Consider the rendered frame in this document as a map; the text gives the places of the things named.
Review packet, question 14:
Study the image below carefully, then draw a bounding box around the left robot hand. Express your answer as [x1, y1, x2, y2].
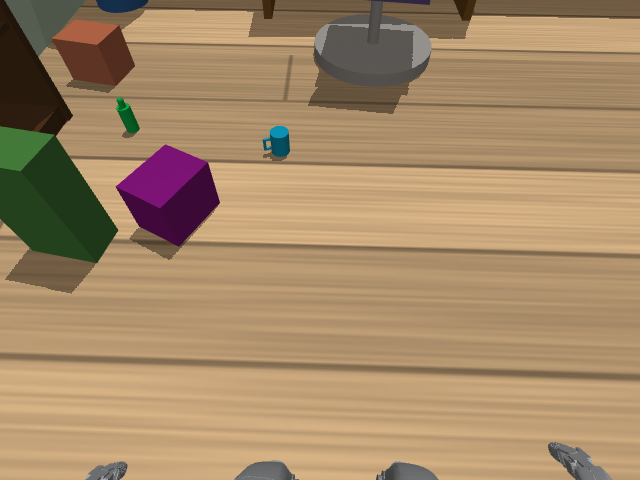
[86, 462, 127, 480]

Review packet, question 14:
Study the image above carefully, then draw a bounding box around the bookshelf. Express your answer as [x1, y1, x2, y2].
[0, 0, 73, 136]

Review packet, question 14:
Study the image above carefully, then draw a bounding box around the right robot hand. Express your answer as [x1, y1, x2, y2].
[548, 442, 612, 480]

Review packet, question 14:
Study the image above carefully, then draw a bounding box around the office chair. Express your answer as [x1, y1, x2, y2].
[314, 0, 432, 87]

